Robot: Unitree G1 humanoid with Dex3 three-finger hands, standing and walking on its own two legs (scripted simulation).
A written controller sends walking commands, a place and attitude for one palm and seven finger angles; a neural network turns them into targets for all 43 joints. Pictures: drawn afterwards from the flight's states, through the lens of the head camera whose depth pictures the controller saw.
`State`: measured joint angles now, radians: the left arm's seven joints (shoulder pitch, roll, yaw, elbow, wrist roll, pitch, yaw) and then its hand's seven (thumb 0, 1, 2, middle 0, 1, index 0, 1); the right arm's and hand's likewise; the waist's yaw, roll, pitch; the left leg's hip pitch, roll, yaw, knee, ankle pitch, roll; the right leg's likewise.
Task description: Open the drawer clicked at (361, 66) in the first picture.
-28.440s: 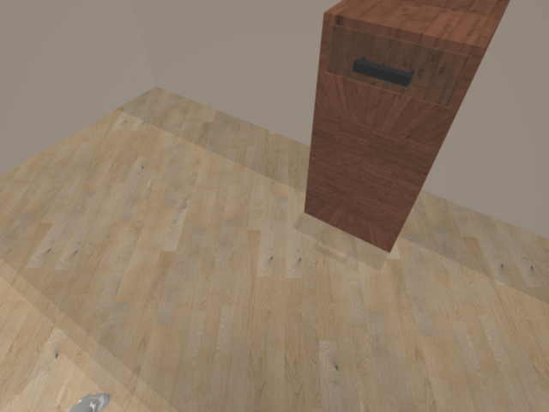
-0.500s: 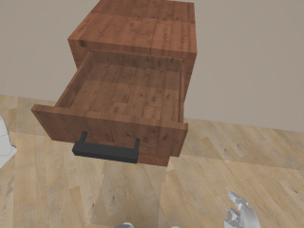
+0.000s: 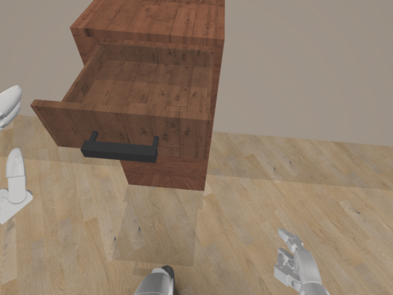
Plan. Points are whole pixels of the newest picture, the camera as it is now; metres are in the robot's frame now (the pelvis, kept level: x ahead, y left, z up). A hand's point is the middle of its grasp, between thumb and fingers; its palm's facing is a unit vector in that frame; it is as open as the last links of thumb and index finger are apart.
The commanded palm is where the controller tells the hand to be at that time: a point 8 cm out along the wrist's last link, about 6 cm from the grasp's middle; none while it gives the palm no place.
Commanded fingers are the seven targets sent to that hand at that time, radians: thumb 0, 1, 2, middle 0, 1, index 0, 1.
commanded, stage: stop stepping back and stand still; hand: left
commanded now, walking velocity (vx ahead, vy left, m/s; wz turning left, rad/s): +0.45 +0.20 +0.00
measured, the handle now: (122, 144) +0.42 +0.19 +0.04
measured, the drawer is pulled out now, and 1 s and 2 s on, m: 0.29 0.29 0.29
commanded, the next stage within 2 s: let the arm hang, fingers relaxed in 0.66 s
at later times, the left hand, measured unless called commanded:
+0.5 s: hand out of the picture +0.10 +0.25 +0.23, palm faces +0.47 -0.75 -0.46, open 7.4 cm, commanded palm +0.05 +0.29 +0.23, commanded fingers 0.00 0.90 0.90 -0.20 -0.30 -0.20 -0.30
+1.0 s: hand out of the picture +0.05 +0.20 -0.14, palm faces +0.02 -0.98 -0.21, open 7.4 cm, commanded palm none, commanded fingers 0.00 0.90 0.90 -0.20 -0.30 -0.20 -0.30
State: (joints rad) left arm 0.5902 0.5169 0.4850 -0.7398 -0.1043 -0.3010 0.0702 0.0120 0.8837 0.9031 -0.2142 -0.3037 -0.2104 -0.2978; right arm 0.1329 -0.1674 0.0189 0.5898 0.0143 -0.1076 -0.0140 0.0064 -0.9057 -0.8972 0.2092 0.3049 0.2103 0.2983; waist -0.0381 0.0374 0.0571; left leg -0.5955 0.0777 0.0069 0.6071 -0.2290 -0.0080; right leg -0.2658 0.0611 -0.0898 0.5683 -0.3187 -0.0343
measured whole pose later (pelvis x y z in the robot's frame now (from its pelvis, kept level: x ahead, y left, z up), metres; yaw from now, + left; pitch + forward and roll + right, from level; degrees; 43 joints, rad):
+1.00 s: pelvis -0.07 +0.02 +0.00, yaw +2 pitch -2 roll +0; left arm 0.23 0.18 0.03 0.71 0.03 0.08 0.01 0.01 0.91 0.90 -0.19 -0.30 -0.19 -0.29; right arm 0.20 -0.20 -0.01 0.86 -0.02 0.01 0.00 0.00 -0.91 -0.90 0.20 0.30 0.20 0.30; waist -0.05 -0.02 0.05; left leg -0.25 -0.01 0.00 0.61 -0.33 0.01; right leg -0.32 -0.01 -0.03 0.62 -0.27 -0.01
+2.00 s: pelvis -0.06 +0.02 +0.02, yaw +1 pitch -2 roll +0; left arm 0.27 0.13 0.02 1.13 0.01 0.00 0.03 0.00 0.91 0.90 -0.20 -0.30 -0.20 -0.29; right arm 0.32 -0.11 -0.02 1.13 -0.01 0.01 -0.04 0.00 -0.91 -0.90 0.20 0.30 0.20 0.30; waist -0.01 0.01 0.08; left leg -0.15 0.01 0.01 0.43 -0.25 0.00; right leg -0.21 0.02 -0.01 0.42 -0.18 -0.02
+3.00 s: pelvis -0.05 +0.01 +0.02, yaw +1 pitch -2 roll +0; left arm 0.25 0.14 0.02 1.13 0.01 0.00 0.03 0.00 0.91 0.90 -0.20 -0.30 -0.20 -0.29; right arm 0.28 -0.12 -0.02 1.14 -0.01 0.00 -0.04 0.00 -0.91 -0.90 0.20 0.30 0.20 0.30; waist -0.01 0.01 0.08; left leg -0.11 0.02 0.02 0.40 -0.25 -0.01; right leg -0.18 0.02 -0.01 0.39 -0.18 -0.02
